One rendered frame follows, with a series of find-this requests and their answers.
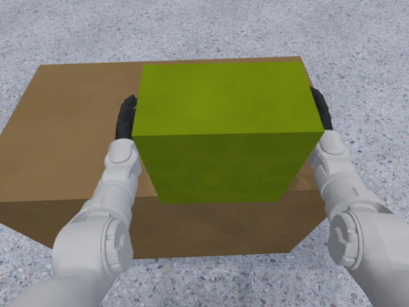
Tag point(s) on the robot left upper arm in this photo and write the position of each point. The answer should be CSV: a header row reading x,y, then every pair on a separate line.
x,y
88,257

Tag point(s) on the right robot hand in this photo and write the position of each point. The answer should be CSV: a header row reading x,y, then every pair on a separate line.
x,y
322,109

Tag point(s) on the right robot forearm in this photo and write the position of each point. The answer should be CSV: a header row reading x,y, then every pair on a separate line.
x,y
339,184

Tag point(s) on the left robot hand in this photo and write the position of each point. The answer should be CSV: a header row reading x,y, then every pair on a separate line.
x,y
125,121

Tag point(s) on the left robot forearm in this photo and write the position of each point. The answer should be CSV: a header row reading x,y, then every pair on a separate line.
x,y
115,193

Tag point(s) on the pedestal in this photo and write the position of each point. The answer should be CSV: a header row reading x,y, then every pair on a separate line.
x,y
52,153

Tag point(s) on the carton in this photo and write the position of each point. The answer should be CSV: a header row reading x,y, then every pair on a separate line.
x,y
224,132

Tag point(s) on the robot right upper arm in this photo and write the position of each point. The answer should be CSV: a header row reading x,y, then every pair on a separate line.
x,y
374,248

